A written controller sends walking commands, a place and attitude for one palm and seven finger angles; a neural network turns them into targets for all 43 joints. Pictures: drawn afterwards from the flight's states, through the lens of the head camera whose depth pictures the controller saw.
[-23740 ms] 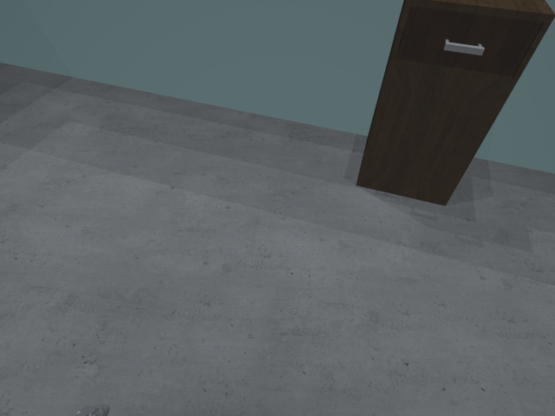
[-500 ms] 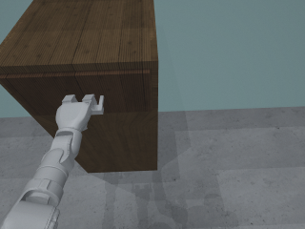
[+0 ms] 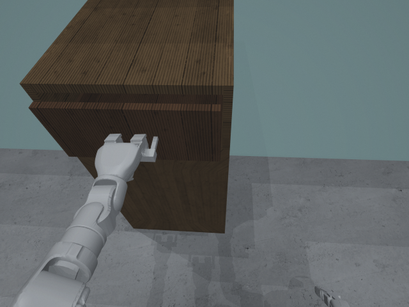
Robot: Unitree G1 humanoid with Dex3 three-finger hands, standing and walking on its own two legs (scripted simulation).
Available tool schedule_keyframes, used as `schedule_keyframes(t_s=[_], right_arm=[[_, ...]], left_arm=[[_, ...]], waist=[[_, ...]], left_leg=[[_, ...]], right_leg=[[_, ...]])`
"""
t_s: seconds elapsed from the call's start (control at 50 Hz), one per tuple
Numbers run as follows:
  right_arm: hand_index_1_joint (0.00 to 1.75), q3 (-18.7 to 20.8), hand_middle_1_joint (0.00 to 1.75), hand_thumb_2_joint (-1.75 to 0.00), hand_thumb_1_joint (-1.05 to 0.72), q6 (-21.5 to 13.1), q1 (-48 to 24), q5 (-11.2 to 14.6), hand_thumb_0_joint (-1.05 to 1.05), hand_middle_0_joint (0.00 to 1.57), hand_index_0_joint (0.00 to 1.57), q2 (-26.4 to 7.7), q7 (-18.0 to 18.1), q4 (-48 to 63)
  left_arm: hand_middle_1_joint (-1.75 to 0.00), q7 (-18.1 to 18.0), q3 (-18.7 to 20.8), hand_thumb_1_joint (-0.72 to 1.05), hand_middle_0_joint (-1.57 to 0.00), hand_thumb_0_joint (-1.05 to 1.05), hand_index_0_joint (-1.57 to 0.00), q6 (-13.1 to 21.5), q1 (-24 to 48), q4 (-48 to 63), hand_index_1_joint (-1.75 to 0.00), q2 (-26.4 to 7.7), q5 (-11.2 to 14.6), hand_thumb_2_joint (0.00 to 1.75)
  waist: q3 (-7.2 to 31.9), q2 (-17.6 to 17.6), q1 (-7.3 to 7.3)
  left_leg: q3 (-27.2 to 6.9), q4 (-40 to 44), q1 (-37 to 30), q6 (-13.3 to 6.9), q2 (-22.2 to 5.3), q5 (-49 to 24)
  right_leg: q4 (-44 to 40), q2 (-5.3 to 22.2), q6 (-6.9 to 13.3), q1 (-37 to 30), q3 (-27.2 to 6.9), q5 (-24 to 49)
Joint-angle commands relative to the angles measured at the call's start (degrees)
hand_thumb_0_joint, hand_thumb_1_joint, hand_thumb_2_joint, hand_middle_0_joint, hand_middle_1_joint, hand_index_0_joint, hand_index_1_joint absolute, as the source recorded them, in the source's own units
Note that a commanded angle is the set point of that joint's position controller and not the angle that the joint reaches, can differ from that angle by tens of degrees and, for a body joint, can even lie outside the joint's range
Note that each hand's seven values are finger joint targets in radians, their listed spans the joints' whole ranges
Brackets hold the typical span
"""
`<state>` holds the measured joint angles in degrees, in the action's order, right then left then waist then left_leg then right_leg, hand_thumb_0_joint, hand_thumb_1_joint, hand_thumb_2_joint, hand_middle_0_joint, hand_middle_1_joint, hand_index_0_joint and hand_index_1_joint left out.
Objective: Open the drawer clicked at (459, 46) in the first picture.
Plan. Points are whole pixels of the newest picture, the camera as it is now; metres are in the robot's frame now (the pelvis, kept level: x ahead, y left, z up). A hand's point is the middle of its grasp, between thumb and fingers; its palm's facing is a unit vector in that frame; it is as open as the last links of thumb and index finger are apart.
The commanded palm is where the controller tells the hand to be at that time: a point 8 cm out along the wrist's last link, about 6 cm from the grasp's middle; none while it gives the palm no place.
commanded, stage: pull the drawer open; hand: left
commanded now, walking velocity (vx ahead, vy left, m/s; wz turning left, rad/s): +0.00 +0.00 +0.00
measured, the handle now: (130, 147) +0.44 +0.20 +0.03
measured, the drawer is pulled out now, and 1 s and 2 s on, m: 0.04 0.24 0.30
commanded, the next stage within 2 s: open the thumb to release the handle in 1.60 s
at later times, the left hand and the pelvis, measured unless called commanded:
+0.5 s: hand (118, 211) +0.30 +0.20 +0.01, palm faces +0.01 -0.11 -0.99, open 5.7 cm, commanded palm +0.25 +0.20 +0.06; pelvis +0.01 +0.00 +0.00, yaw -3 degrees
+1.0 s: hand (102, 268) +0.19 +0.20 +0.01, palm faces -0.02 -0.12 -0.99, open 5.7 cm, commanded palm +0.15 +0.20 +0.06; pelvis +0.00 -0.01 -0.01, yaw -2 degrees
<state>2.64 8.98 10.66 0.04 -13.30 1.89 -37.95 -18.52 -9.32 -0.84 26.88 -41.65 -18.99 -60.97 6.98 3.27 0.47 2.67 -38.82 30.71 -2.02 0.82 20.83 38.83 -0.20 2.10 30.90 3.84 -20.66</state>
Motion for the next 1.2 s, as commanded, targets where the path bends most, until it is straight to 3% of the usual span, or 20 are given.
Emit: schedule_keyframes(t_s=[0.0,0.1,0.14,0.16,0.18,0.22,0.3,0.44,0.46,0.5,0.56,0.58,0.62,0.72,0.76,0.9,1.0,1.14,1.18], right_arm=[[0.30,2.6,0.30,-0.90,-0.90,-1.3,2.8,-0.3,0.00,0.20,0.20,-7.4,0.9,5.3],[0.30,2.8,0.30,-0.90,-0.90,-1.5,1.8,-0.1,0.00,0.20,0.20,-7.3,0.0,7.1],[0.30,2.9,0.30,-0.90,-0.90,-1.7,0.7,-0.1,0.00,0.20,0.20,-7.6,-0.6,8.3],[0.30,2.9,0.30,-0.90,-0.90,-1.9,0.3,0.0,0.00,0.20,0.20,-7.4,-0.9,8.7],[0.30,3.0,0.30,-0.90,-0.90,-2.1,0.0,0.0,0.00,0.20,0.20,-7.6,-1.0,8.8],[0.30,3.0,0.30,-0.90,-0.90,-2.6,-1.2,0.1,0.00,0.20,0.20,-7.6,-1.5,9.8],[0.30,2.9,0.30,-0.90,-0.90,-3.5,-3.4,-0.1,0.00,0.20,0.20,-7.8,-2.1,10.4],[0.30,2.1,0.30,-0.90,-0.90,-4.6,-6.9,-0.5,0.00,0.20,0.20,-7.5,-1.8,10.9],[0.30,1.9,0.30,-0.90,-0.90,-4.6,-7.4,-0.6,0.00,0.20,0.20,-7.1,-1.9,10.8],[0.30,1.6,0.30,-0.90,-0.90,-4.9,-8.2,-0.8,0.00,0.20,0.20,-6.7,-2.0,11.1],[0.30,1.0,0.30,-0.90,-0.90,-5.1,-9.6,-1.0,0.00,0.20,0.20,-6.1,-2.0,11.8],[0.30,0.7,0.30,-0.90,-0.90,-5.1,-10.0,-1.2,0.00,0.20,0.20,-5.8,-2.1,12.0],[0.30,0.4,0.30,-0.90,-0.90,-5.2,-10.5,-1.4,0.00,0.20,0.20,-5.5,-2.4,12.5],[0.30,-0.5,0.30,-0.90,-0.90,-5.2,-11.7,-2.1,0.00,0.20,0.20,-4.8,-2.8,13.2],[0.30,-0.6,0.30,-0.90,-0.90,-5.4,-11.7,-2.4,0.00,0.20,0.20,-4.7,-3.0,13.6],[0.30,-1.0,0.30,-0.90,-0.90,-5.9,-11.3,-2.8,0.00,0.20,0.20,-4.8,-3.7,14.8],[0.30,-1.1,0.30,-0.90,-0.90,-6.1,-10.8,-2.8,0.00,0.20,0.20,-5.5,-3.7,15.7],[0.30,-0.7,0.30,-0.90,-0.90,-6.2,-10.7,-2.6,0.00,0.20,0.20,-6.5,-4.4,17.5],[0.30,-0.5,0.30,-0.90,-0.90,-6.0,-10.4,-2.7,0.00,0.20,0.20,-6.7,-4.6,17.6]], left_arm=[[-1.35,-1.4,5.6,0.90,-0.40,0.00,-0.40,3.4,17.2,9.3,-1.35,-9.6,0.4,0.90],[-1.35,-1.4,7.0,0.90,-0.40,0.00,-0.40,4.7,6.8,14.3,-1.35,-9.4,1.1,0.90],[-1.35,-1.7,8.6,0.90,-0.40,0.00,-0.40,4.6,-1.1,18.6,-1.35,-10.1,1.6,0.90],[-1.35,-1.8,8.2,0.90,-0.40,0.00,-0.40,4.3,-4.0,21.1,-1.35,-9.2,2.1,0.90],[-1.35,-2.1,10.0,0.90,-0.40,0.00,-0.40,4.1,-7.0,23.7,-1.35,-10.8,2.2,0.90],[-1.35,-2.5,9.2,0.90,-0.40,0.00,-0.40,3.2,-13.9,29.6,-1.35,-9.1,2.9,0.90],[-1.35,-3.9,10.0,0.90,-0.40,0.00,-0.40,0.6,-24.2,38.3,-1.35,-9.1,3.1,0.90],[-1.35,-5.8,10.6,0.90,-0.40,0.00,-0.40,-2.5,-30.7,46.8,-1.35,-9.8,2.0,0.90],[-1.35,-5.9,9.2,0.90,-0.40,0.00,-0.40,-2.7,-30.7,47.6,-1.35,-8.5,1.6,0.90],[-1.35,-5.7,7.7,0.90,-0.40,0.00,-0.40,-2.9,-33.3,48.2,-1.35,-6.8,1.7,0.90],[-1.35,-5.6,9.2,0.90,-0.40,0.00,-0.40,-2.3,-36.9,51.5,-1.35,-8.3,1.3,0.90],[-1.35,-5.4,7.8,0.90,-0.40,0.00,-0.40,-2.2,-38.7,51.8,-1.35,-6.8,1.2,0.90],[-1.35,-5.1,8.0,0.90,-0.40,0.00,-0.40,-1.8,-41.6,53.5,-1.35,-6.8,1.2,0.90],[-1.35,-4.7,8.4,0.90,-0.40,0.00,-0.40,-0.4,-45.2,56.4,-1.35,-7.1,0.5,0.90],[-1.35,-4.8,8.3,0.90,-0.40,0.00,-0.40,0.3,-47.1,59.3,-1.35,-7.2,0.4,0.90],[-1.35,-5.6,8.6,0.90,-0.40,0.00,-0.40,1.8,-56.6,62.5,-1.35,-6.8,0.9,0.90],[-1.35,-6.9,11.9,0.90,-0.40,0.00,-0.40,2.4,-63.4,64.0,-1.35,-9.1,1.9,0.90],[-1.35,-9.9,15.1,0.90,-0.40,0.00,-0.40,3.2,-76.1,66.7,-1.35,-10.7,3.3,0.90],[-1.35,-10.6,15.2,0.90,-0.40,0.00,-0.40,3.4,-78.1,67.5,-1.35,-10.5,3.7,0.90]], waist=[[18.6,-5.1,-1.38],[18.9,-4.9,0.48],[20.8,-3.8,2.04],[20.2,-3.9,1.95],[19.8,-4.2,2.28],[19.3,-3.9,2.55],[17.3,-3.2,2.70],[15.0,-1.5,3.03],[14.5,-0.1,2.85],[12.8,-1.4,3.00],[13.1,-2.3,4.14],[11.9,-2.6,4.13],[11.1,-3.9,4.45],[8.2,-3.2,4.65],[9.6,-1.5,5.07],[9.0,-2.0,5.40],[8.5,-4.9,5.70],[8.5,-2.7,6.61],[8.3,-3.9,6.43]], left_leg=[[-1.4,1.7,-9.8,-0.5,1.3,-22.7],[-0.9,2.3,-8.2,-0.5,1.1,-23.3],[-0.8,2.6,-8.5,-0.3,1.0,-25.8],[-0.7,2.6,-8.7,-0.3,0.8,-26.4],[-0.8,2.7,-8.8,-0.3,0.6,-27.6],[-0.6,3.1,-9.4,-0.1,0.4,-28.7],[-1.0,3.2,-11.2,0.2,-0.3,-31.0],[-1.5,3.1,-13.6,0.8,-0.7,-30.0],[-1.7,2.9,-14.5,1.0,-0.8,-30.4],[-1.7,2.8,-14.7,0.9,-0.9,-29.6],[-2.0,2.6,-15.1,1.1,-0.7,-30.3],[-1.9,2.5,-14.9,1.1,-0.6,-29.9],[-1.9,2.3,-14.5,1.0,-0.5,-28.7],[-2.0,1.7,-13.6,0.9,0.1,-25.2],[-2.0,1.2,-14.5,1.0,-0.1,-25.7],[-2.2,-0.7,-11.9,1.0,0.1,-24.2],[-1.9,-1.6,-8.5,0.9,0.5,-19.9],[-1.7,-3.3,-5.9,1.2,0.1,-19.0],[-1.8,-3.9,-5.2,1.1,0.1,-17.8]], right_leg=[[-3.6,-1.3,0.5,-9.9,-3.7,24.5],[-3.4,-1.2,0.6,-12.9,-4.3,27.0],[-3.0,-1.0,0.7,-15.4,-4.7,29.8],[-3.0,-0.9,0.6,-15.7,-4.8,31.8],[-2.8,-1.0,0.6,-15.9,-5.0,32.6],[-2.9,-0.9,0.4,-16.6,-5.2,34.4],[-2.7,-1.1,0.4,-15.2,-4.8,32.8],[-2.4,-1.3,0.7,-12.8,-4.6,27.8],[-2.1,-1.2,0.6,-11.6,-4.4,27.0],[-2.3,-1.3,0.5,-11.0,-3.9,26.0],[-1.7,-1.2,0.6,-11.8,-4.4,26.6],[-1.7,-1.2,0.5,-11.3,-4.2,26.2],[-1.8,-1.3,0.4,-11.4,-4.5,26.1],[-1.8,-1.4,0.6,-9.8,-5.5,24.3],[-1.4,-1.3,0.7,-9.6,-5.9,24.3],[-0.1,-1.1,0.7,-8.6,-6.7,25.1],[0.3,-0.6,0.5,-8.7,-8.2,25.4],[1.5,-0.1,0.7,-7.1,-9.6,24.8],[2.0,-0.1,0.7,-5.7,-9.7,23.6]])
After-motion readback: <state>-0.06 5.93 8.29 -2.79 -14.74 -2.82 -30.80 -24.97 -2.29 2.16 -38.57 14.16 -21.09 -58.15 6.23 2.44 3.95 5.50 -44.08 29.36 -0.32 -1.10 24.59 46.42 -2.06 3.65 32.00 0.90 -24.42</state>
